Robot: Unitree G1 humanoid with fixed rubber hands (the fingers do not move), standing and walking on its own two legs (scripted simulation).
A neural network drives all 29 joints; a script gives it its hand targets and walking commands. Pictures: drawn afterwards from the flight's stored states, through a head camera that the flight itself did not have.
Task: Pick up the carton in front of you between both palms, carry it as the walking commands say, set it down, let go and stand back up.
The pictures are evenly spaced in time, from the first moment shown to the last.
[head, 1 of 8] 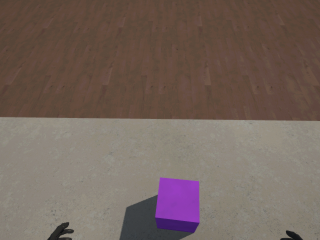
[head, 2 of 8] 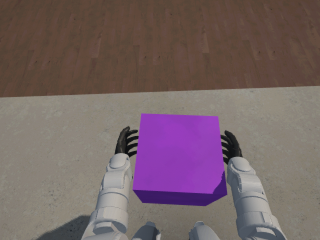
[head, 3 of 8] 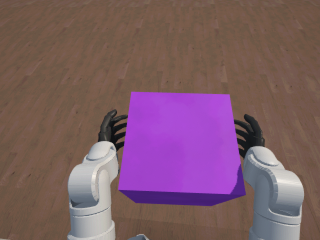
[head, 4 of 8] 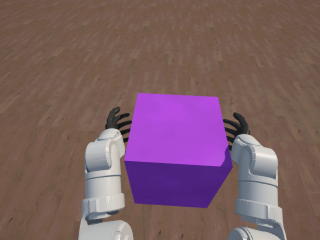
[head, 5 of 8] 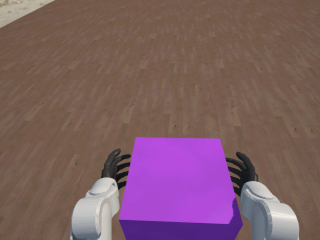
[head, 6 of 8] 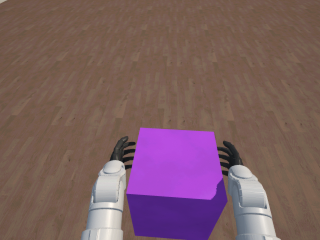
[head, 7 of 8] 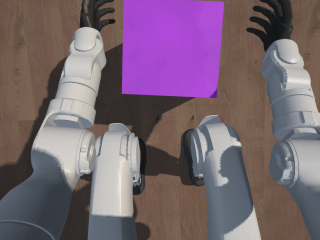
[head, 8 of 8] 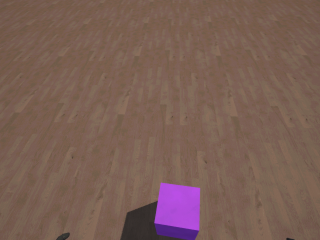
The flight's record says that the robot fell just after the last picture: no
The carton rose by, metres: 1.05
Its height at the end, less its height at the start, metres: +0.33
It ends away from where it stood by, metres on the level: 6.03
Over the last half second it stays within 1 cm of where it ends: yes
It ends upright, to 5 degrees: yes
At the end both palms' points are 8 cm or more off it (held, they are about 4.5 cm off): yes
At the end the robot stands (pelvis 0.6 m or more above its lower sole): yes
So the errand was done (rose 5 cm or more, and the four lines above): yes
